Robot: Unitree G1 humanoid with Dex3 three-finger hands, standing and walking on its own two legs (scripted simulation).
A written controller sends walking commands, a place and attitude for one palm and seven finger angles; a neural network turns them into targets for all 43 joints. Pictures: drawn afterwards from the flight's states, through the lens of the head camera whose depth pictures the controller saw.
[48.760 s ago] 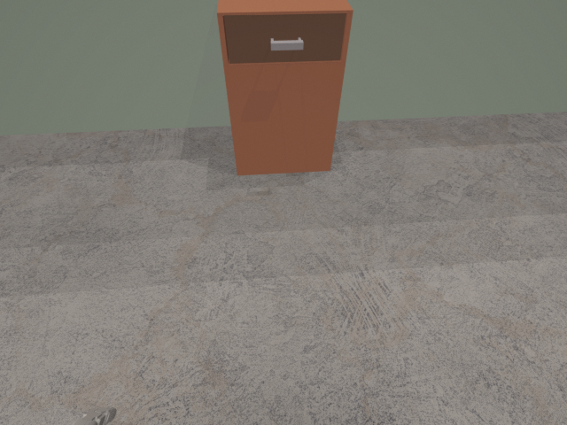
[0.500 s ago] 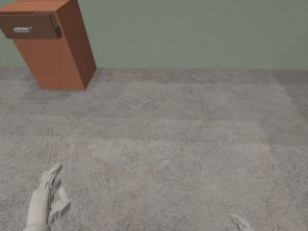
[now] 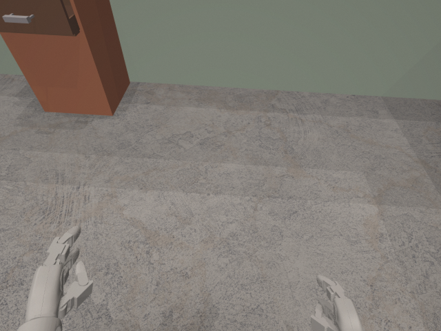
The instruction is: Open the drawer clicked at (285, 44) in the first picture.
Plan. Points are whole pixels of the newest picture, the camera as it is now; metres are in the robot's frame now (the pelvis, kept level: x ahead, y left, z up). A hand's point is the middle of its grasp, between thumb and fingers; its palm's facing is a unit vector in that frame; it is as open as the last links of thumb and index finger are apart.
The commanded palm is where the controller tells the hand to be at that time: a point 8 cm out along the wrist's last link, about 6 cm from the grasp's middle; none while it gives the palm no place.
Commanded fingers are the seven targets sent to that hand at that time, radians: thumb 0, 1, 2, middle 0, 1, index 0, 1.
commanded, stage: stop stepping back and stand still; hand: left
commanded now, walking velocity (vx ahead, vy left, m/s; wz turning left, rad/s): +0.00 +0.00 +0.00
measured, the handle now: (19, 17) +1.46 +1.14 -0.08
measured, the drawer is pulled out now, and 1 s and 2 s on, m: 0.08 0.08 0.08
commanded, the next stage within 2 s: let the arm hang, fingers relaxed in 0.28 s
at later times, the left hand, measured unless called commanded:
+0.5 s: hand (92, 318) +0.15 +0.25 -0.09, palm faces +0.04 -0.92 -0.38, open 7.4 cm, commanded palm none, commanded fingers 0.00 0.90 0.90 -0.20 -0.30 -0.20 -0.30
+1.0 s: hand out of the picture +0.04 +0.23 -0.16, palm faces -0.05 -0.95 -0.30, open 7.4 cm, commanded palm none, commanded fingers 0.00 0.90 0.90 -0.20 -0.30 -0.20 -0.30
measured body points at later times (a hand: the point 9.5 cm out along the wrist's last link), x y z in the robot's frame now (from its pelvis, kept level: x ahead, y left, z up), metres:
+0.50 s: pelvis +0.00 +0.01 -0.01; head +0.01 +0.01 +0.44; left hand +0.15 +0.30 -0.06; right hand +0.14 -0.24 -0.12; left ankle +0.03 +0.11 -0.74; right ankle +0.00 -0.11 -0.74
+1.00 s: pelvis +0.00 +0.00 +0.00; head +0.02 +0.00 +0.45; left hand +0.05 +0.28 -0.14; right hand +0.04 -0.29 -0.14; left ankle +0.03 +0.11 -0.74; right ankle +0.00 -0.11 -0.74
